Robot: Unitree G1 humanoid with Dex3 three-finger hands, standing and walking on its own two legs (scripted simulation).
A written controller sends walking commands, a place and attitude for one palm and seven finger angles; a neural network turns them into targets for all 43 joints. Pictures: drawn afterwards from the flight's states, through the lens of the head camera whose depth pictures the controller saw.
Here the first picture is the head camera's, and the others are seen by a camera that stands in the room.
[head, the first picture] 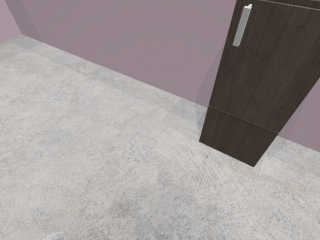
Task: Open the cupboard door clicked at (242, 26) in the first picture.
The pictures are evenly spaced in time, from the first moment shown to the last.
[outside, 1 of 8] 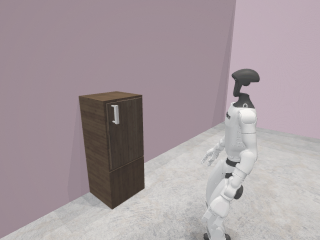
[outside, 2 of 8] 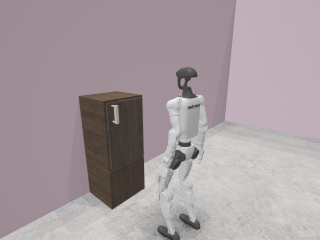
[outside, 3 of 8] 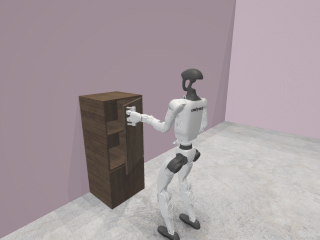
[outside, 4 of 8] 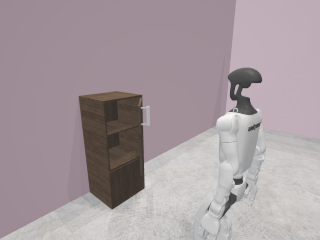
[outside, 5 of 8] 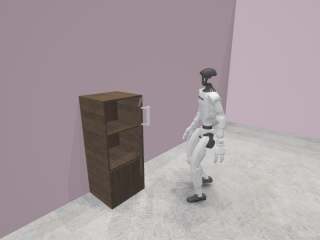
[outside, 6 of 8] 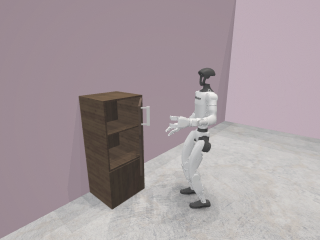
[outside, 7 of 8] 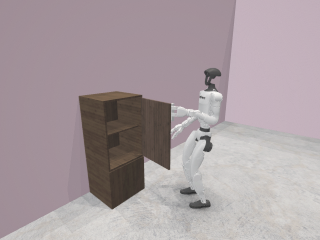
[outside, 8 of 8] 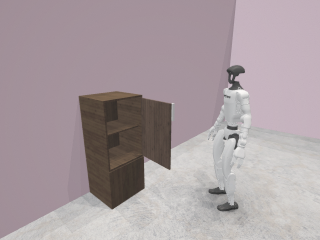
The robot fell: no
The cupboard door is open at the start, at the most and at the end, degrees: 0 86 84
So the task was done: yes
